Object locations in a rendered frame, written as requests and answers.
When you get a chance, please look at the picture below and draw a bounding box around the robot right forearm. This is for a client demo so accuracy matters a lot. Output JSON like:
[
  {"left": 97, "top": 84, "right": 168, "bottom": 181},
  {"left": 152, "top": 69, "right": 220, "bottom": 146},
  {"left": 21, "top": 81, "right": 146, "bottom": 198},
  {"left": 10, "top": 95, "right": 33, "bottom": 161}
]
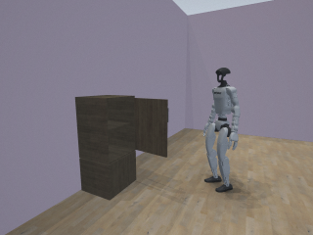
[{"left": 207, "top": 107, "right": 216, "bottom": 124}]

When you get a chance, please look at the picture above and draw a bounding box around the right robot foot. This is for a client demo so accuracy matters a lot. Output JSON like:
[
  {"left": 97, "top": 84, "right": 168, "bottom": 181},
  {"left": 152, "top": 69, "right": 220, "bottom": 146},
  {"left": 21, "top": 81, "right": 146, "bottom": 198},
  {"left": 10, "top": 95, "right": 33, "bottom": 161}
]
[{"left": 204, "top": 175, "right": 222, "bottom": 183}]

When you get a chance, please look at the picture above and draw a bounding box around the robot left forearm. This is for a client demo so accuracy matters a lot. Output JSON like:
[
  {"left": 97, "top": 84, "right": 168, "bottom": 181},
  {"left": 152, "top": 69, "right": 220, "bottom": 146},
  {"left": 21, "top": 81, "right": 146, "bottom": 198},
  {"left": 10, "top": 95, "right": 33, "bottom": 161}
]
[{"left": 231, "top": 106, "right": 241, "bottom": 132}]

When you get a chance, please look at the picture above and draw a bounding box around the right robot hand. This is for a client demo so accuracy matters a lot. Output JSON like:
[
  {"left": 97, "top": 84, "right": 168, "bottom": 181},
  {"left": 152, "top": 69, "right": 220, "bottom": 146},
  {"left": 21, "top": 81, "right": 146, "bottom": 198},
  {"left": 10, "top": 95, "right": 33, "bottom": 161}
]
[{"left": 203, "top": 123, "right": 210, "bottom": 136}]

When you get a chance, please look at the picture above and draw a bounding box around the left robot hand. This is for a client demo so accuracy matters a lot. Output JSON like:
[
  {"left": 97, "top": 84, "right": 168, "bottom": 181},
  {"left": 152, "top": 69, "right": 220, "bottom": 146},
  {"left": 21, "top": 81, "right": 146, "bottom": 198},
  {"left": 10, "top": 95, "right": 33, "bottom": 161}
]
[{"left": 227, "top": 131, "right": 239, "bottom": 151}]

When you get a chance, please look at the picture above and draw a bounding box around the robot right shin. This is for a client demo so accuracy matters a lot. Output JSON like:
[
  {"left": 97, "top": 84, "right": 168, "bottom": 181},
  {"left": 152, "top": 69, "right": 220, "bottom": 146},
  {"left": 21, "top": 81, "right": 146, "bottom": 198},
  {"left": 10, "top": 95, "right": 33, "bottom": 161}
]
[{"left": 206, "top": 153, "right": 218, "bottom": 178}]

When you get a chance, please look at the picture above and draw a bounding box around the cupboard door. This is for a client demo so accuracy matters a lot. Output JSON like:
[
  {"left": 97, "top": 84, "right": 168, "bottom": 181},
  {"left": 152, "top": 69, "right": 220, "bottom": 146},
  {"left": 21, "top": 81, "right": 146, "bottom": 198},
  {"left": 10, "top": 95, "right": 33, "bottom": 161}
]
[{"left": 134, "top": 98, "right": 168, "bottom": 158}]

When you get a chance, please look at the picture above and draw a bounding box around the left robot upper arm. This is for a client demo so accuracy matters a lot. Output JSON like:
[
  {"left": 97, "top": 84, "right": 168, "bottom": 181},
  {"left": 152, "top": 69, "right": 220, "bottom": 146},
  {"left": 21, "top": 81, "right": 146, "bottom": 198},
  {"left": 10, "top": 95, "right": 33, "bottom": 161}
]
[{"left": 226, "top": 86, "right": 240, "bottom": 114}]

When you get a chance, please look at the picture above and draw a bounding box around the right robot upper arm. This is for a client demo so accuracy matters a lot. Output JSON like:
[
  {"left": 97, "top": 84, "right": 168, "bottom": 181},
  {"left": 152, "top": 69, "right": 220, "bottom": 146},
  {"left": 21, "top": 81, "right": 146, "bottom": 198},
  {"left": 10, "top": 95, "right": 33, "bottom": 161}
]
[{"left": 212, "top": 88, "right": 215, "bottom": 109}]

